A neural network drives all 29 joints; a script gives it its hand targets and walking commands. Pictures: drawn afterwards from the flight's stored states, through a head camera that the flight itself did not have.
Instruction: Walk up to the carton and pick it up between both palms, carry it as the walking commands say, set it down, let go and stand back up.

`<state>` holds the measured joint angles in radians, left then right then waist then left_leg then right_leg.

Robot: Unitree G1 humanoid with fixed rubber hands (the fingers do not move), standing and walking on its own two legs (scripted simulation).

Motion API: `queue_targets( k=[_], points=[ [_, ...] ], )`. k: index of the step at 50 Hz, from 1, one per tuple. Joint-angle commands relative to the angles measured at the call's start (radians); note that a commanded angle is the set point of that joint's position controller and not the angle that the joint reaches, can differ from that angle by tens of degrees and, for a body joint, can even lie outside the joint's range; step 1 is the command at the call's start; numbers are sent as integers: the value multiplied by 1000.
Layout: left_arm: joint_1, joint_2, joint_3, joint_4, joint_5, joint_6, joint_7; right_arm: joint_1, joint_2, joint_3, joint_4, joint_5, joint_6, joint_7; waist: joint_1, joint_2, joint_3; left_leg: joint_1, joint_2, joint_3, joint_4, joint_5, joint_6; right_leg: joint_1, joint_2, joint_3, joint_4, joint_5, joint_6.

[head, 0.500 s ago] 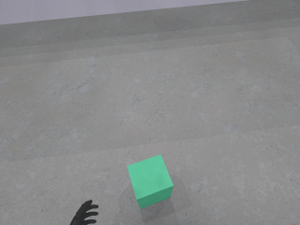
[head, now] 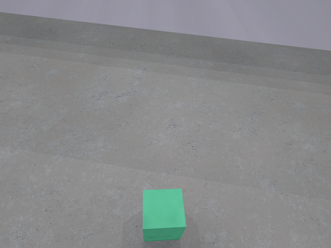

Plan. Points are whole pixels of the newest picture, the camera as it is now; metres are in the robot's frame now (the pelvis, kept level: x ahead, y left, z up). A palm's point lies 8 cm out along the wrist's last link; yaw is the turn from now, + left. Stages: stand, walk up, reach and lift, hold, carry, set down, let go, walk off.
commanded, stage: walk up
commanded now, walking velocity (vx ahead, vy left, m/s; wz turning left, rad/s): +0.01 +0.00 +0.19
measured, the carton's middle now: (162, 216) +0.39 +0.03 -0.64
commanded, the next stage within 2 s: none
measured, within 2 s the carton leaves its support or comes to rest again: neither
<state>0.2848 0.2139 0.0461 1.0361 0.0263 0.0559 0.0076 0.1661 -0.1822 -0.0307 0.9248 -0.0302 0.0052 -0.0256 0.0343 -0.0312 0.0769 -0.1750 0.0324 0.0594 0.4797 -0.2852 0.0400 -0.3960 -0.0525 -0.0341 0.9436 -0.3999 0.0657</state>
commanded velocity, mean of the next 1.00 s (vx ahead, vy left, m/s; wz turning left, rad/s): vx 0.00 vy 0.03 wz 0.09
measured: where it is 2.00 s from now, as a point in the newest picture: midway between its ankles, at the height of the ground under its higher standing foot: outside the picture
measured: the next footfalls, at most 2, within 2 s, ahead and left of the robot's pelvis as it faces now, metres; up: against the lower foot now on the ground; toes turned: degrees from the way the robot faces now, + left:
right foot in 0.14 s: +0.04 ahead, -0.18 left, +0.00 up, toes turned -6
left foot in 0.48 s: -0.01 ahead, +0.11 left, +0.00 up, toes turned +9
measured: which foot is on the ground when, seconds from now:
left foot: down 0.00-0.14, up 0.16-0.46, down 0.48-1.00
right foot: up 0.00-0.12, down 0.14-0.50, up 0.52-0.74, down 0.76-1.00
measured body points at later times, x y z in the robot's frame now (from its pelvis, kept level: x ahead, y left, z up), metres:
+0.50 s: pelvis -0.03 -0.01 -0.01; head -0.02 +0.01 +0.44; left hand +0.01 +0.26 -0.16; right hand +0.05 -0.27 -0.15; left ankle -0.05 +0.10 -0.75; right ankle +0.00 -0.17 -0.74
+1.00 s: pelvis -0.02 -0.01 +0.00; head -0.02 -0.01 +0.45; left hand -0.03 +0.22 -0.15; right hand +0.03 -0.23 -0.16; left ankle -0.05 +0.10 -0.74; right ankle -0.01 -0.12 -0.74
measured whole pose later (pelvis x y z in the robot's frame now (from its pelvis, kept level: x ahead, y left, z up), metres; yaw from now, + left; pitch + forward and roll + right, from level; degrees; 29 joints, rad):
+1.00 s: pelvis -0.02 -0.01 +0.00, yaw +4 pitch -2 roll +0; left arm 0.26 0.16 0.01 1.11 0.02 0.00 0.03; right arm 0.24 -0.15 -0.01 1.08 -0.01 0.00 -0.03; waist 0.01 0.01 0.03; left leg -0.09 0.01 0.09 0.36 -0.23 0.01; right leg -0.14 -0.02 -0.06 0.38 -0.20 0.00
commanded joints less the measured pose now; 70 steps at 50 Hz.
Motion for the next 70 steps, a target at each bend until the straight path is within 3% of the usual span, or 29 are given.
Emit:
queue_targets(
  k=[1,4,5,6,7,8,9,10,14,19,21,22,23,24,25,26,27,29,32,34,37,40,42,50,54,56,57,65,70],
  points=[
    [-32,56,-5,-85,-7,-21,11,19,-162,-48,-2,-8,-15,1,-45,273,-53,23,140,-52,-117,579,93,69,21,-84,-217,6,11],
    [17,59,-9,-76,-16,-32,30,54,-196,-69,26,-7,-1,0,-25,230,-80,9,154,-107,-56,565,84,162,42,-118,-406,123,-7],
    [54,68,-8,-79,-17,-47,37,28,-182,-69,14,9,15,4,-4,183,-109,-1,88,-54,28,531,58,247,15,-138,-558,249,-26],
    [106,113,9,-60,-11,-60,43,58,-154,-65,-1,4,11,6,24,83,-172,-125,67,-59,108,374,25,416,-66,-65,-545,367,-56],
    [173,190,28,-69,-2,-70,49,80,-95,-59,-14,5,13,6,34,-137,-177,-292,-35,5,331,14,-26,495,-319,209,-577,607,-109],
    [149,253,40,-89,-5,-61,49,83,-87,-61,-33,14,27,-1,13,-196,-131,-360,-66,-45,548,-320,-65,391,-488,304,-542,1006,-188],
    [139,239,43,-84,-2,-53,52,68,-121,-63,-51,11,45,1,32,-262,-162,-350,-34,-85,654,-337,-73,341,-496,288,-569,951,-278],
    [56,183,33,-104,0,-52,49,58,-114,-62,-41,13,47,7,1,-225,-127,-291,-13,-105,639,-258,-66,238,-400,185,-626,666,-243],
    [-83,136,31,-147,11,-38,42,74,-111,-45,-28,-1,65,41,-47,-210,-48,-225,-46,-29,596,-123,-61,74,-278,43,-710,113,-182],
    [-18,200,49,-121,21,-34,39,67,-119,-33,-32,9,63,51,-29,-207,-9,-219,-30,-8,290,-154,-68,169,-314,82,-675,161,-177],
    [-64,186,53,-128,15,-30,26,120,-101,-14,-24,18,35,42,-62,-246,-71,-41,-24,7,75,-84,-49,152,-248,-11,-618,158,-145],
    [-35,185,48,-128,21,-29,17,133,-103,-9,-8,13,27,42,-65,-190,-95,5,-63,78,-13,9,-54,150,-226,-44,-567,193,-142],
    [-7,149,36,-122,18,-23,14,159,-131,-15,-7,12,16,31,-70,-142,-72,57,-14,-5,-78,27,-60,95,-196,-28,-500,156,-114],
    [6,53,7,-117,10,-21,5,162,-171,-16,4,5,-7,26,-62,90,-48,61,134,-180,-238,23,-54,56,-87,-76,-362,45,-83],
    [-8,10,-7,-141,13,-19,-8,164,-213,-16,2,-6,-20,18,-43,217,-4,21,273,-368,-314,108,-44,-17,-24,-11,-285,-81,-53],
    [-46,57,16,-150,-4,-8,-2,120,-221,-36,-15,2,-17,16,-54,329,60,-109,295,-371,-347,47,31,26,-24,53,-283,-94,-62],
    [-51,74,16,-137,-10,-6,-3,80,-179,-15,-11,-1,-18,10,-44,284,108,-95,251,-327,-321,85,61,27,-28,87,-241,-48,-57],
    [-12,71,7,-98,-4,-16,-8,39,-133,1,-11,12,-22,4,-32,214,5,16,181,-179,-238,247,47,62,-23,78,-263,8,-62],
    [-11,70,-1,-78,-6,-25,5,92,-144,-7,5,18,-41,-3,-35,133,-66,123,210,-146,-176,598,70,82,-3,48,-312,11,-41],
    [-4,51,-6,-69,-7,-29,11,73,-139,-7,22,13,-39,-5,-32,207,-71,104,225,-136,-163,581,82,104,-8,38,-353,29,-43],
    [33,27,-11,-37,-8,-40,17,60,-111,-5,42,20,-28,-4,-10,156,-74,76,161,-101,-150,379,46,214,-8,4,-551,233,-53],
    [5,61,-15,6,-8,-48,20,118,-72,-2,71,25,-18,-6,-21,-16,-54,20,70,-71,-191,75,3,276,-69,63,-593,400,-90],
    [-3,54,-21,30,-8,-56,18,91,-68,-2,82,19,-17,-10,-31,-29,-1,56,77,-70,-187,95,-11,209,-80,71,-614,405,-91],
    [26,35,-21,64,-8,-72,24,137,-53,0,145,20,-19,-14,-28,1,-17,53,84,-75,-189,128,-25,231,-84,82,-628,418,-94],
    [27,29,-20,74,-3,-71,26,149,-46,0,170,14,-15,-16,-33,47,18,44,78,-73,-194,112,-26,182,-73,86,-649,284,-94],
    [15,32,-17,78,-3,-73,24,160,-50,0,174,16,-16,-14,-31,-17,11,39,81,-74,-198,116,-31,189,-67,81,-657,254,-88],
    [32,19,-15,84,-4,-72,27,156,-45,1,180,15,-16,-15,-29,25,-6,44,83,-69,-182,109,-32,203,-69,87,-661,265,-91],
    [48,17,-15,103,-4,-72,29,205,-26,10,216,13,-19,-22,-30,3,3,24,83,-73,-189,118,-27,216,-73,86,-658,290,-100],
    [48,8,-12,100,0,-75,32,194,-28,-1,203,13,-17,-24,-35,53,-14,34,91,-67,-183,151,-30,226,-66,64,-622,375,-98]
  ],
)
